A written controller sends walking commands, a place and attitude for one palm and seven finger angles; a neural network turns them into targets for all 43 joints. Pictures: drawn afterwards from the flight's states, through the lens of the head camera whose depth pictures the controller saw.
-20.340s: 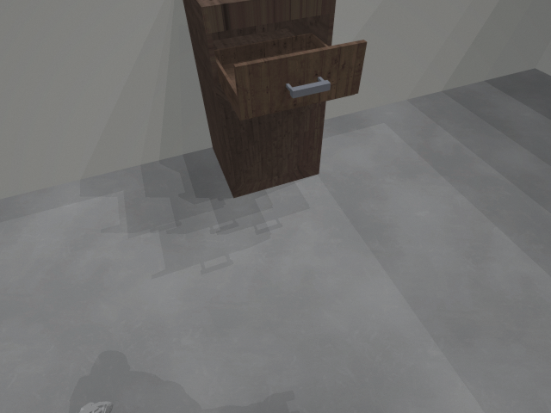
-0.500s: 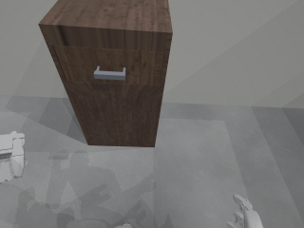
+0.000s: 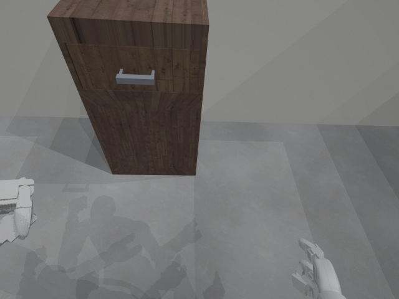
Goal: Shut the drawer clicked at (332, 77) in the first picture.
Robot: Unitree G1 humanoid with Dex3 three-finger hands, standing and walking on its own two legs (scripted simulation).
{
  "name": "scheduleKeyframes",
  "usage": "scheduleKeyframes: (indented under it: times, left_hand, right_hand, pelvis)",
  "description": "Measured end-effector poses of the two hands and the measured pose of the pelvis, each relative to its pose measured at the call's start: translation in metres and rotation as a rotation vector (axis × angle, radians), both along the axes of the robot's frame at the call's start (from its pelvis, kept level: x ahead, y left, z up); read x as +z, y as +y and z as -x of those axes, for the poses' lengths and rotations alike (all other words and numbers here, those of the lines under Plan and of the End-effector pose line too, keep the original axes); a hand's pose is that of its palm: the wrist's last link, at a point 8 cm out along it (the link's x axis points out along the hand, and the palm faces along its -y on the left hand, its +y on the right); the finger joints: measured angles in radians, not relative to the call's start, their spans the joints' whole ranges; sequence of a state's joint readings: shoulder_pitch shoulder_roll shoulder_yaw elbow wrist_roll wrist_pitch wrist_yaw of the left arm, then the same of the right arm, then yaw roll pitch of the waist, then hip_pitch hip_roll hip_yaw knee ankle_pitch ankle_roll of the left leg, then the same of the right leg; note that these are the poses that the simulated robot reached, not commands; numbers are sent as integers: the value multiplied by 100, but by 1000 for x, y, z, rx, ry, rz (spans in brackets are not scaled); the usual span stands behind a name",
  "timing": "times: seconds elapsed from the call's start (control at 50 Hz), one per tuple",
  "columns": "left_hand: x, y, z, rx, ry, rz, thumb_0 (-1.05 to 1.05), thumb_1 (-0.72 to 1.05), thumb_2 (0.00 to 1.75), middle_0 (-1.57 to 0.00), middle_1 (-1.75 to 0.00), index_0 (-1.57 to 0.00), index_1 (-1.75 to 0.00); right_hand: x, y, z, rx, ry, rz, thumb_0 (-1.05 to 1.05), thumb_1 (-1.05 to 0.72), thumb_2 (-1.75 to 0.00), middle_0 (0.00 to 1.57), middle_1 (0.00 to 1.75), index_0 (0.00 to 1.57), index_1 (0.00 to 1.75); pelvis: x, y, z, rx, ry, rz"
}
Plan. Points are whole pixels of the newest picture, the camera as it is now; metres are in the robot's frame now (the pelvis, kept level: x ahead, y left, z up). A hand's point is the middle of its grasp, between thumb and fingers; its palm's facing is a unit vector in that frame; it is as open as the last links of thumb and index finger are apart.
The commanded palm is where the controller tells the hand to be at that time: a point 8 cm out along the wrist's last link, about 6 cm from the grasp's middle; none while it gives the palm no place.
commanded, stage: stop stepping back and stand still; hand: left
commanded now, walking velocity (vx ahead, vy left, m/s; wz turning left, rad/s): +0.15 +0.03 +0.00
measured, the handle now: (136, 75) +0.81 +0.28 -0.06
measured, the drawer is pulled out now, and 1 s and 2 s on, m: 0.00 0.00 0.00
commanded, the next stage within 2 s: let the arm hang, fingers relaxed in 0.66 s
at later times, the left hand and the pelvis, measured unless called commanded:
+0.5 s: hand out of the picture +0.08 +0.25 +0.17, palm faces +0.41 -0.81 -0.43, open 3.3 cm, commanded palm +0.02 +0.29 +0.18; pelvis -0.10 +0.01 +0.00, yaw +2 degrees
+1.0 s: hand out of the picture -0.03 +0.21 -0.15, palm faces +0.10 -0.97 -0.23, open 3.0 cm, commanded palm none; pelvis -0.13 +0.01 -0.02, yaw +8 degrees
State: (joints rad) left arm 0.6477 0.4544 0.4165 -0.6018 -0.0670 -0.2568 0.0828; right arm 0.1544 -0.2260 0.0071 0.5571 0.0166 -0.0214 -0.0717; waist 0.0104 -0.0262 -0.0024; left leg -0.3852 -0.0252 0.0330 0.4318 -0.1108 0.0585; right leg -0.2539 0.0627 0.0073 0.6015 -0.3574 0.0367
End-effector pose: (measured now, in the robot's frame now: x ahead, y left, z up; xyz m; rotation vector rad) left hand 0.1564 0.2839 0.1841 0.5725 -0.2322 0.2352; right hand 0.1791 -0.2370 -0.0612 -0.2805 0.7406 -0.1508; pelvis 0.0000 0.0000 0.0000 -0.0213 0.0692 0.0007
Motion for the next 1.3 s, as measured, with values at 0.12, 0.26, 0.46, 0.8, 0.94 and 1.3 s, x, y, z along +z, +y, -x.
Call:
scheduleKeyframes:
  times: [0.12,0.26,0.46,0.8,0.94,1.3]
  left_hand:
    - [-7,-7,45,28,27,20,1,89,90,-140,-160,-141,-160]
    - [-2,-2,97,103,-75,57,1,88,90,-140,-160,-141,-160]
    - [-4,12,110,99,-130,74,1,89,90,-140,-160,-141,-160]
    - [-38,30,136,155,-25,104,1,89,90,-140,-160,-141,-160]
    - [-245,14,149,291,817,417,1,90,90,-129,-149,-130,-150]
    - [-319,-28,382,616,1631,618,1,91,90,-64,-81,-65,-80]
  right_hand:
    - [5,-8,49,-11,-66,-1,2,-90,-90,20,30,20,29]
    - [-7,-10,108,-33,11,16,2,-90,-90,20,30,20,30]
    - [-16,18,162,-58,-12,-38,2,-90,-90,20,30,20,29]
    - [-29,14,146,39,7,0,2,-90,-90,20,30,20,30]
    - [-55,18,157,99,159,-35,1,-90,-90,20,30,20,29]
    - [-84,31,301,-28,744,-82,1,-90,-90,20,30,20,29]
  pelvis:
    - [-2,-4,39,15,-49,-6]
    - [-2,-3,70,8,-77,-17]
    - [-5,8,102,35,-111,-6]
    - [-15,22,115,81,-106,-4]
    - [-19,16,129,126,-89,-38]
    - [-2,18,122,151,-88,-10]
